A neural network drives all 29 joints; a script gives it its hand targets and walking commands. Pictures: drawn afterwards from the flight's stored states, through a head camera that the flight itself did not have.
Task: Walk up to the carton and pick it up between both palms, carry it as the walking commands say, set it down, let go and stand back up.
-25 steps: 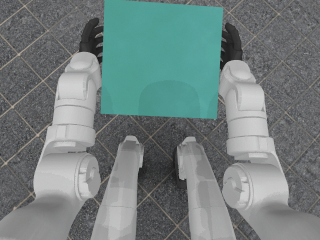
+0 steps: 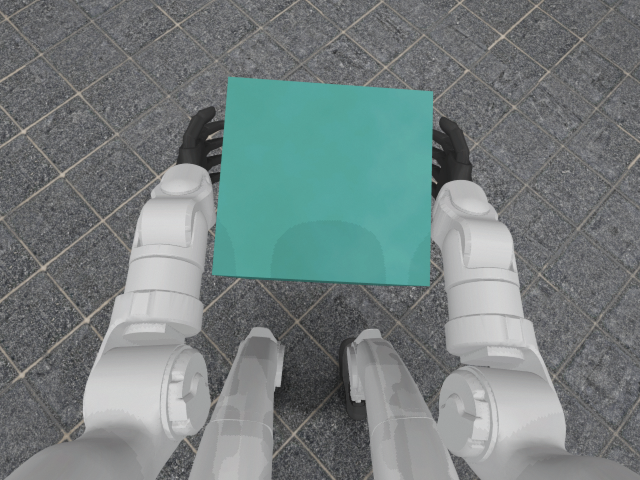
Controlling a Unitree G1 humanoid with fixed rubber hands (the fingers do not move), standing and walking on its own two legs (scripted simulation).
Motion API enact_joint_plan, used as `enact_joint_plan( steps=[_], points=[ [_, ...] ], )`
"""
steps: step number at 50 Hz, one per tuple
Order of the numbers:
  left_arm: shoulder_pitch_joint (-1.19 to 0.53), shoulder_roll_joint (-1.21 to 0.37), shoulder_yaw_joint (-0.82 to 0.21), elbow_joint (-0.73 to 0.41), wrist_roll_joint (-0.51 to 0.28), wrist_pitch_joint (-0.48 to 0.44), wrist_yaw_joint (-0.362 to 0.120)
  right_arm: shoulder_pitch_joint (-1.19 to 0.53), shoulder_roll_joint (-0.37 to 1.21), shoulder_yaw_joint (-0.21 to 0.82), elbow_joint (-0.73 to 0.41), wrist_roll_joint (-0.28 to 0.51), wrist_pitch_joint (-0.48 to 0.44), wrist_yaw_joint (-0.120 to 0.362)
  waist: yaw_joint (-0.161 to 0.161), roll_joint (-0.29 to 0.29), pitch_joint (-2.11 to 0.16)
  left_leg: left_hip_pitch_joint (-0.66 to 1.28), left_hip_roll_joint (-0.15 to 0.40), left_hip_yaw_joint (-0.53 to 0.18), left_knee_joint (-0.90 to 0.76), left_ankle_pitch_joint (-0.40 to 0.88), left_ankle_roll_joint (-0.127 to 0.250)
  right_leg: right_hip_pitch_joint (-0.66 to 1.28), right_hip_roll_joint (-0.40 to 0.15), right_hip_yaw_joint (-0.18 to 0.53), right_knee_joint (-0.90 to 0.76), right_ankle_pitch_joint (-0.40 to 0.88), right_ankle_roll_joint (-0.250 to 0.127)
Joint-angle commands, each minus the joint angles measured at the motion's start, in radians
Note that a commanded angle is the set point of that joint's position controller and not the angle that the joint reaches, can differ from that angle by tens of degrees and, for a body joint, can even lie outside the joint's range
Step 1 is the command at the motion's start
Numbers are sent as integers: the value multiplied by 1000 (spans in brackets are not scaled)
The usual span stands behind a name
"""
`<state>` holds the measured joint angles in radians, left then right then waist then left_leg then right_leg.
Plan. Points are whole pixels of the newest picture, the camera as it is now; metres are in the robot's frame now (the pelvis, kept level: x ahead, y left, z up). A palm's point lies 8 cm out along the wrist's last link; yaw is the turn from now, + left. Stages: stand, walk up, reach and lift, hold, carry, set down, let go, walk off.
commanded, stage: reach and lift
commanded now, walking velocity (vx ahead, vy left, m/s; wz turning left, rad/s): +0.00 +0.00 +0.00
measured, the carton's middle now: (320, 205) +0.43 +0.00 -0.08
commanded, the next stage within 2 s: hold in 1.90 s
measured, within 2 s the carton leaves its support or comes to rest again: neither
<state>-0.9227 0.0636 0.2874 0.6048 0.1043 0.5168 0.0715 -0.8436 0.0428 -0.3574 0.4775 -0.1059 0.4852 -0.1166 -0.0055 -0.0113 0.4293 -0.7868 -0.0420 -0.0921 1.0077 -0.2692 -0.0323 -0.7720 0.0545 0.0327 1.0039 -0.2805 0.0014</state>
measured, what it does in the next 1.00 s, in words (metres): rises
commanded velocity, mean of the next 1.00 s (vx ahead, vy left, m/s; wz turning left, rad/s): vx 0.00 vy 0.00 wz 0.00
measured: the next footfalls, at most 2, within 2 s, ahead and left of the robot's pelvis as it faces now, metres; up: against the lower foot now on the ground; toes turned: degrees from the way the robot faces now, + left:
none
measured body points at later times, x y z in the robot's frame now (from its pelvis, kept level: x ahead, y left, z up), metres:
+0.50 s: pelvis +0.10 -0.01 +0.06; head +0.12 +0.00 +0.51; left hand +0.44 +0.15 +0.06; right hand +0.43 -0.16 +0.06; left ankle +0.14 +0.13 -0.66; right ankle +0.14 -0.12 -0.66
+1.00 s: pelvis +0.11 +0.00 +0.08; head +0.06 +0.00 +0.53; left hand +0.41 +0.15 +0.11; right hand +0.40 -0.16 +0.11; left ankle +0.14 +0.13 -0.66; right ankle +0.14 -0.12 -0.66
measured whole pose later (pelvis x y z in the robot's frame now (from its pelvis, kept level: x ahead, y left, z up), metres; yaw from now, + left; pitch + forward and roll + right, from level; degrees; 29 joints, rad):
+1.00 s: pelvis +0.11 +0.00 +0.08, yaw -1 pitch -9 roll +0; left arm -0.26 -0.13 0.23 0.31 0.21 0.77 0.04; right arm -0.25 0.15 -0.23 0.29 -0.21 0.73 -0.01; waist -0.02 0.00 0.02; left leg -0.07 -0.03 -0.07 0.44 -0.21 0.00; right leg -0.07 0.03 0.08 0.45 -0.22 0.00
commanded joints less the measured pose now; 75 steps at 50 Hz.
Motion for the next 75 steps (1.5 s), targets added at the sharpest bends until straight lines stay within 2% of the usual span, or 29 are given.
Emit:
enact_joint_plan(
  steps=[1, 2, 5, 10, 13, 15, 16, 17, 18, 22, 25, 26, 29, 30, 35, 38, 41, 44, 50, 51, 52, 53, 58, 61, 67, 68, 71, 74, 75],
  points=[
    [-741, -1206, -597, -189, -196, -95, -326, -773, 1173, 729, -76, 198, -38, 341, 25, 19, -1727, 466, -63, 22, -245, -18, 45, 526, 64, 34, -214, 6, -9],
    [-706, -1237, -587, -137, -193, -95, -331, -771, 1167, 721, -79, 189, -45, 342, 5, 13, -1682, 449, -62, 28, -249, -33, 49, 524, 58, 42, -231, -6, -9],
    [-662, -1254, -551, -138, -171, -103, -338, -696, 1196, 662, -37, 157, -54, 343, 13, 24, -1537, 435, -68, 31, -279, -13, 54, 514, 54, 48, -262, 3, -7],
    [-579, -1249, -445, -24, -108, -101, -352, -466, 1219, 497, 174, 64, -39, 350, -18, 29, -1095, 336, -54, 28, -352, -122, 59, 409, 42, 54, -353, -90, -9],
    [-496, -1235, -428, -34, -100, -85, -358, -404, 1243, 483, 183, 56, -15, 344, -15, -4, -1026, 366, -54, 27, -386, -71, 62, 479, 42, 58, -389, -31, -3],
    [-426, -1240, -467, -74, -114, -71, -354, -342, 1243, 516, 139, 67, -7, 344, -13, -1, -1055, 457, -51, 20, -405, 58, 55, 534, 51, 58, -405, 100, -2],
    [-385, -1225, -482, -100, -105, -61, -350, -308, 1258, 543, 128, 77, 3, 343, 17, 22, -1070, 483, -53, 23, -418, 120, 51, 593, 44, 63, -419, 173, -2],
    [-366, -1228, -506, -128, -118, -56, -348, -270, 1266, 575, 113, 85, 10, 341, 7, 3, -1067, 500, -57, 23, -419, 175, 49, 629, 44, 67, -429, 238, 4],
    [-330, -1217, -500, -117, -104, -45, -350, -250, 1235, 571, 104, 81, 17, 339, 6, 29, -1025, 499, -55, 21, -436, 186, 50, 639, 35, 71, -442, 258, 6],
    [-229, -1252, -611, -232, -147, -25, -342, -220, 1226, 708, -91, 147, 23, 334, 21, 45, -1074, 625, -55, 13, -453, 375, 36, 729, 33, 79, -471, 430, 11],
    [-183, -1269, -698, -353, -197, -13, -329, -198, 1252, 804, -216, 194, 36, 326, 31, 11, -1133, 707, -58, 2, -469, 470, 35, 798, 31, 80, -481, 546, 18],
    [-163, -1276, -729, -399, -205, -4, -328, -182, 1236, 830, -266, 214, 41, 323, 29, 43, -1165, 734, -58, 2, -475, 511, 29, 821, 29, 82, -487, 587, 16],
    [-129, -1237, -755, -477, -214, 17, -312, -121, 1201, 830, -306, 202, 68, 313, 7, 12, -1130, 750, -57, -10, -507, 499, 33, 827, 33, 78, -509, 584, 23],
    [-117, -1245, -782, -515, -223, 27, -311, -103, 1180, 841, -345, 211, 71, 310, -7, 46, -1126, 769, -55, -9, -512, 523, 24, 829, 30, 78, -520, 595, 19],
    [1, -1181, -799, -556, -220, 97, -288, 67, 1083, 780, -350, 167, 149, 305, -48, 44, -970, 799, -42, -13, -578, 491, 11, 799, 42, 61, -580, 503, 9],
    [25, -1126, -777, -563, -196, 133, -283, 131, 1060, 757, -324, 146, 184, 301, -40, 42, -875, 795, -41, -10, -616, 422, 7, 795, 31, 65, -619, 462, 8],
    [15, -1102, -736, -541, -171, 163, -282, 112, 1051, 743, -308, 133, 214, 308, -20, 29, -743, 766, -38, -3, -649, 284, 13, 767, 27, 65, -649, 318, -2],
    [-26, -1097, -685, -478, -145, 183, -283, 27, 1041, 711, -261, 121, 224, 323, -12, 20, -640, 728, -34, 6, -666, 116, 22, 715, 18, 67, -657, 144, -14],
    [-185, -1169, -669, -450, -167, 163, -299, -200, 1094, 744, -279, 152, 197, 349, 18, 0, -675, 709, -36, 23, -623, -7, 33, 657, 18, 55, -618, -12, -18],
    [-204, -1171, -670, -447, -158, 164, -300, -234, 1097, 739, -282, 155, 188, 352, 18, 28, -698, 688, -38, 28, -625, -17, 31, 677, 17, 54, -609, -9, -21],
    [-245, -1196, -693, -456, -184, 157, -298, -264, 1102, 750, -292, 160, 182, 353, 2, 7, -723, 694, -30, 17, -617, -14, 32, 661, 24, 45, -593, -1, -17],
    [-243, -1199, -680, -440, -183, 152, -300, -302, 1106, 764, -299, 171, 177, 352, 21, 12, -745, 691, -33, 22, -609, -17, 32, 662, 22, 45, -594, -11, -16],
    [-357, -1229, -708, -459, -206, 125, -294, -362, 1120, 757, -280, 180, 156, 358, -2, 15, -885, 728, -24, 12, -584, -14, 34, 649, 31, 36, -570, 0, -12],
    [-358, -1217, -687, -443, -199, 122, -290, -345, 1142, 746, -231, 185, 153, 361, 19, 14, -959, 745, -22, 16, -585, 12, 39, 666, 32, 42, -571, 15, -15],
    [-358, -1224, -675, -407, -190, 119, -305, -281, 1184, 702, -142, 164, 153, 362, 5, 11, -939, 739, -21, 22, -587, 62, 44, 675, 31, 43, -580, 72, -15],
    [-334, -1222, -676, -429, -187, 117, -310, -280, 1199, 734, -171, 180, 151, 362, 26, 10, -991, 769, -28, 30, -587, 126, 45, 710, 36, 44, -579, 125, -9],
    [-210, -1230, -727, -486, -203, 140, -316, -207, 1212, 808, -270, 218, 158, 347, 38, 43, -1075, 806, -38, 35, -579, 338, 31, 797, 43, 46, -574, 344, -4],
    [-129, -1211, -730, -500, -203, 158, -319, -147, 1189, 833, -323, 220, 173, 326, 33, 46, -1019, 781, -52, 38, -593, 374, 32, 838, 31, 49, -580, 426, 5],
    [-101, -1199, -732, -501, -200, 163, -320, -110, 1174, 832, -337, 211, 180, 320, 14, 21, -995, 795, -49, 29, -597, 372, 35, 833, 26, 53, -586, 439, 7]
  ],
)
